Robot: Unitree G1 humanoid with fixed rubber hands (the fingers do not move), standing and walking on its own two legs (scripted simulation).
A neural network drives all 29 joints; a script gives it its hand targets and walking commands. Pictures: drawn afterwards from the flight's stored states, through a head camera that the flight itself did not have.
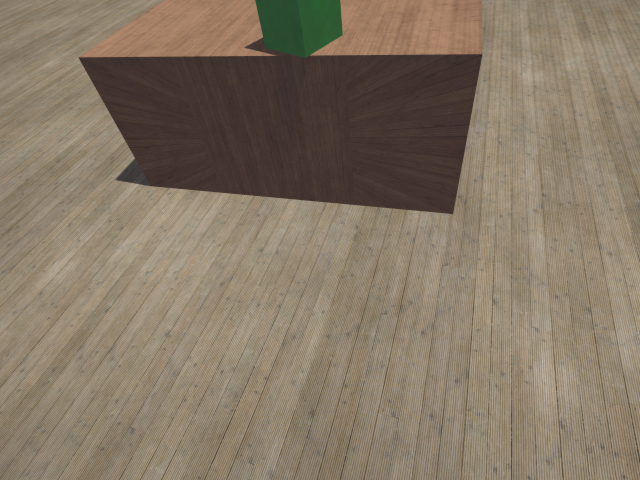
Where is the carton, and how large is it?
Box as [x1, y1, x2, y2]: [255, 0, 342, 57]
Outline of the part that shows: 255,0 265,47 305,57 342,34 339,0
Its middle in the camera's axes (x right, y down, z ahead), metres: -0.08 -0.82 +1.35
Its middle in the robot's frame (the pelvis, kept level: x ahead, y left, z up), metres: +1.59 +0.12 +0.04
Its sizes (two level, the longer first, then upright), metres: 0.210 0.200 0.250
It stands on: a pedestal, 0.69 m high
